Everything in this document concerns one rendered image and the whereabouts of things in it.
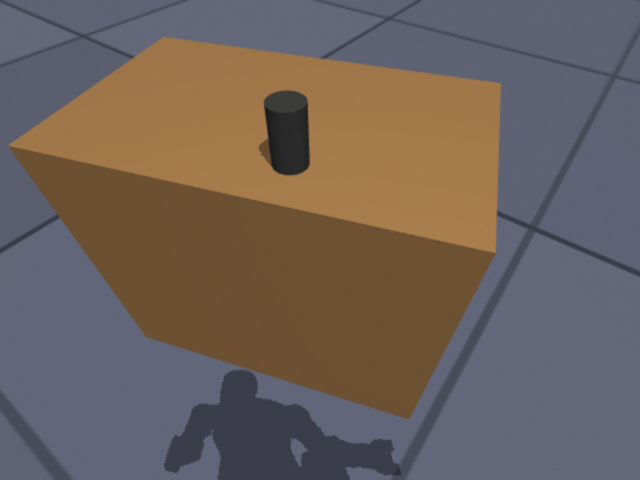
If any can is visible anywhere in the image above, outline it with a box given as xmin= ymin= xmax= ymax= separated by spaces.
xmin=264 ymin=91 xmax=310 ymax=175

